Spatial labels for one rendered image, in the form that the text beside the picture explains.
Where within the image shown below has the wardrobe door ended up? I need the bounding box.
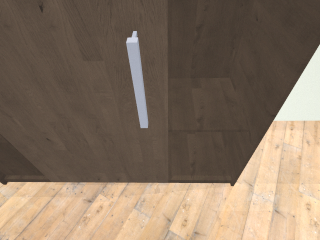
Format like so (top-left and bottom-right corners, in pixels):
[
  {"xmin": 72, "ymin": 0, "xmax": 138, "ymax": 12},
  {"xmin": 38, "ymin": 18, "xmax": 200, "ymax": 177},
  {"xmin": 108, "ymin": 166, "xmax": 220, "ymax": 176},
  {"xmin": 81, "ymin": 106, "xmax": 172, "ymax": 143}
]
[
  {"xmin": 0, "ymin": 134, "xmax": 44, "ymax": 176},
  {"xmin": 0, "ymin": 0, "xmax": 169, "ymax": 183}
]

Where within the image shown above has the handle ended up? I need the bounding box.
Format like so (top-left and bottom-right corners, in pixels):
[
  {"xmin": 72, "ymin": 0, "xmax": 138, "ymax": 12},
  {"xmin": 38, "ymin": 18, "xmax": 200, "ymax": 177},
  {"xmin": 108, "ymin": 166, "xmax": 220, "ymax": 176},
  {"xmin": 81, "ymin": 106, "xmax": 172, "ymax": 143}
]
[{"xmin": 126, "ymin": 31, "xmax": 149, "ymax": 128}]

